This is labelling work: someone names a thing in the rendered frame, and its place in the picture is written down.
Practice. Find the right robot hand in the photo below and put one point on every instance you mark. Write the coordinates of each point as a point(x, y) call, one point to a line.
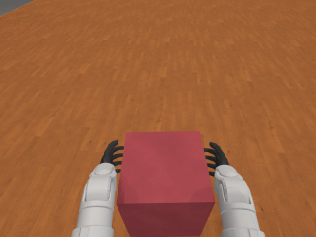
point(219, 158)

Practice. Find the left robot hand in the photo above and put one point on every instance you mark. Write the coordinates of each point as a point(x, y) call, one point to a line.
point(109, 155)

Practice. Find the robot right forearm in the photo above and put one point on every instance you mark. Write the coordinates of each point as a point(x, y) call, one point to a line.
point(236, 205)

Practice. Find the robot left forearm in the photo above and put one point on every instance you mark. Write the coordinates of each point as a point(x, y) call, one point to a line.
point(97, 203)

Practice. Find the carton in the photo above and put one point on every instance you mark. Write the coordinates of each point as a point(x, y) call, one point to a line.
point(164, 187)

